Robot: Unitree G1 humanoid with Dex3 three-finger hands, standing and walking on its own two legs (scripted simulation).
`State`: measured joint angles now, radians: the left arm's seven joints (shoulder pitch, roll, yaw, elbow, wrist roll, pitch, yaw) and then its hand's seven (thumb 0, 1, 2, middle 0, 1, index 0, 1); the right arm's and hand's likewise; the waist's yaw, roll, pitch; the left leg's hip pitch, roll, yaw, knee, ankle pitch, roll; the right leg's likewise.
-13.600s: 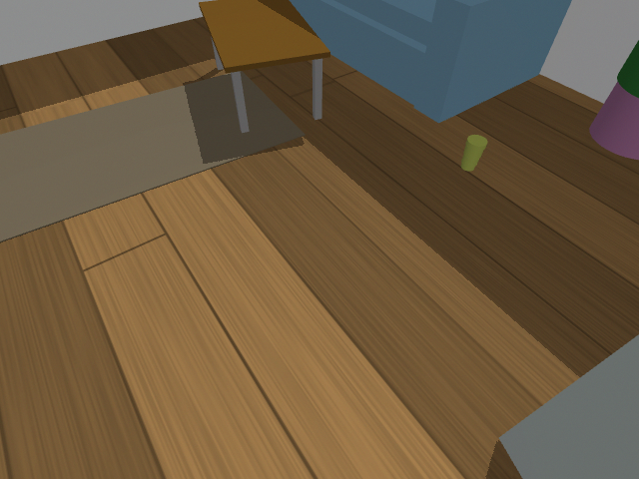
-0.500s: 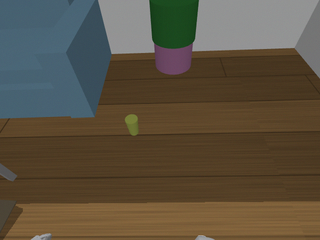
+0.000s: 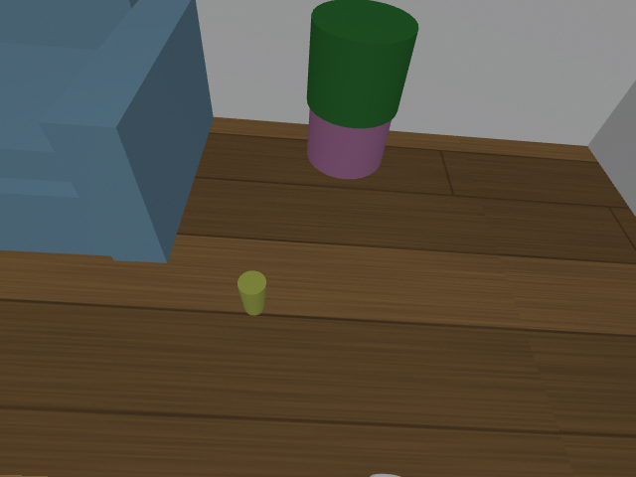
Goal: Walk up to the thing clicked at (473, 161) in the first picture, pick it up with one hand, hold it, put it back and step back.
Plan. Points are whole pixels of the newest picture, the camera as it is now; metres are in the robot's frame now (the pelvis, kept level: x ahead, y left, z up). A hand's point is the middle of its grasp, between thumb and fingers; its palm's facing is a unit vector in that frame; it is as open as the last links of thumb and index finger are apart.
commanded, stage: walk up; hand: left
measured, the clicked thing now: (253, 295) +0.76 +0.20 -0.68
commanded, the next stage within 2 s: none
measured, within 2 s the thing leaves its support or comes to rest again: neither
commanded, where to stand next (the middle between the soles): +0.43 -0.01 m, yaw +0 degrees
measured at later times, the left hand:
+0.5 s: hand (157, 380) +0.27 +0.24 -0.11, palm faces -0.04 -0.92 -0.40, open 7.4 cm
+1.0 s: hand (168, 299) +0.42 +0.27 -0.15, palm faces -0.07 -0.93 -0.35, open 7.4 cm
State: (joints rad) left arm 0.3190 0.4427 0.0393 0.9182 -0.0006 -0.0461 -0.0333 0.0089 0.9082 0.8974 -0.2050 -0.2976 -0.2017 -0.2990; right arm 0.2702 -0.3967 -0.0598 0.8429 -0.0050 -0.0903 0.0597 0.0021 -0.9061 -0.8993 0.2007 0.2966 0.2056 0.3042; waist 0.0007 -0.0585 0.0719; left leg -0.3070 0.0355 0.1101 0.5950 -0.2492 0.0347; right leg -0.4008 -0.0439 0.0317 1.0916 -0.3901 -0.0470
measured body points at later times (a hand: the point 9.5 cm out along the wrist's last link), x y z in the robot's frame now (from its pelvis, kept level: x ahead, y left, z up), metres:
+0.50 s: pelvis +0.18 -0.03 +0.01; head +0.20 -0.05 +0.45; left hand +0.27 +0.29 -0.08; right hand +0.23 -0.35 -0.12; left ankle +0.21 +0.12 -0.68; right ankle +0.22 -0.15 -0.73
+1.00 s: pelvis +0.33 +0.01 +0.00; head +0.36 +0.02 +0.45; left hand +0.42 +0.32 -0.12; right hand +0.36 -0.32 -0.10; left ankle +0.34 +0.12 -0.73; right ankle +0.42 -0.15 -0.70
